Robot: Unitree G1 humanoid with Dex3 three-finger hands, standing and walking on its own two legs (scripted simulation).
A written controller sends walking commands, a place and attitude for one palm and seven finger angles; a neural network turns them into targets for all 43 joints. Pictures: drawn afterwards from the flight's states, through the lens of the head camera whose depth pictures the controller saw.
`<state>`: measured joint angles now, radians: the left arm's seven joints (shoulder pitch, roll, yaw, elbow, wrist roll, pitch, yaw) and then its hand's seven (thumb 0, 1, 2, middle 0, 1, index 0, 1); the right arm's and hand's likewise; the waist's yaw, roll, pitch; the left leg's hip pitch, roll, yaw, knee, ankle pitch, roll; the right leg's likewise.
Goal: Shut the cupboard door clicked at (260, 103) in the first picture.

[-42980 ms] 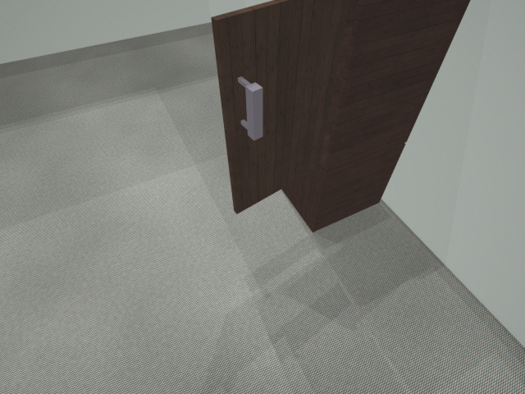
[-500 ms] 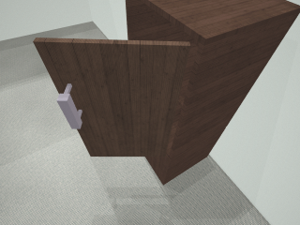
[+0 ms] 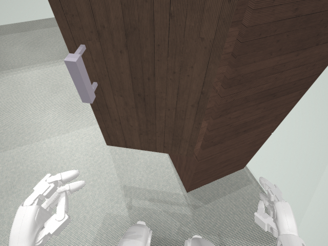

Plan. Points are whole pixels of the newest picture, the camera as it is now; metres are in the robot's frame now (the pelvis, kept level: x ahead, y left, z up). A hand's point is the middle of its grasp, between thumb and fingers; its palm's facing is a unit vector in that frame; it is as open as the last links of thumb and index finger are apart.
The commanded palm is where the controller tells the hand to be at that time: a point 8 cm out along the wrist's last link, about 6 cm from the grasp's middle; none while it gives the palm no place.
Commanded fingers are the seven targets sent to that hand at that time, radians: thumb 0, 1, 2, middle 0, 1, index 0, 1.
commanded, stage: raise the hand and make a fist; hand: left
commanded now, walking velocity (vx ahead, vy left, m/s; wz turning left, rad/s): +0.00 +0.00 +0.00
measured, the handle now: (85, 74) +0.46 +0.26 +0.15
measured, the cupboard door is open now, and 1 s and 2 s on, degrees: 59 59 59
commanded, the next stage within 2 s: bring the fist close to the handle in 1.38 s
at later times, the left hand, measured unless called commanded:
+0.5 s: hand (74, 185) +0.21 +0.21 +0.09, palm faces -0.08 -1.00 -0.01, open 3.4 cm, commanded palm +0.19 +0.27 +0.11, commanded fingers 0.00 0.90 0.90 -1.15 -1.34 -1.15 -1.34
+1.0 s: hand (50, 150) +0.24 +0.24 +0.16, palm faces +0.02 -1.00 -0.08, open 3.1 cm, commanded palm +0.22 +0.29 +0.15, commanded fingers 0.00 0.90 0.90 -1.30 -1.50 -1.30 -1.50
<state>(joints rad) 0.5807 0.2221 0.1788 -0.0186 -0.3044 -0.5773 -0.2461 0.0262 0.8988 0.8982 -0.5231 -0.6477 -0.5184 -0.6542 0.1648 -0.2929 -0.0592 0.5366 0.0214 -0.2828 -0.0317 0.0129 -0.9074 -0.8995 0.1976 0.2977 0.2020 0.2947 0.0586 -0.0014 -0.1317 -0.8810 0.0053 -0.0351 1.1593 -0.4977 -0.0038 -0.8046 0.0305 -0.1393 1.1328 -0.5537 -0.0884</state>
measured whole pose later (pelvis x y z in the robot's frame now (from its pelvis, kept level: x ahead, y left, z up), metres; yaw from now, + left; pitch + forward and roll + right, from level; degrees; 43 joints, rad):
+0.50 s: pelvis +0.00 +0.04 +0.02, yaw -2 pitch +12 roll -3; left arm 0.48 0.22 0.10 -0.15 -0.28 -0.37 -0.26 0.02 0.90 0.90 -0.98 -1.15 -0.97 -1.15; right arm 0.28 -0.27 -0.01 0.54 0.04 -0.21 -0.05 0.02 -0.90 -0.90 0.20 0.30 0.21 0.30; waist 0.01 0.04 -0.10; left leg -0.80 -0.01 0.02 1.06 -0.46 0.06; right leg -0.72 0.01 -0.08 1.01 -0.49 -0.02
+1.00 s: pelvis +0.01 +0.05 +0.05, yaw -1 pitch +5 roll -2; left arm 0.35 0.29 0.17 -0.20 -0.28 -0.20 -0.17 0.02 0.90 0.90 -1.29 -1.49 -1.29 -1.49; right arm 0.28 -0.24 0.07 0.52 0.05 -0.22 -0.05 0.01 -0.90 -0.90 0.20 0.30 0.21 0.30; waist 0.02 0.04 -0.08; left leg -0.56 -0.02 0.02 0.86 -0.40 0.07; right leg -0.48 0.01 -0.07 0.81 -0.41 -0.01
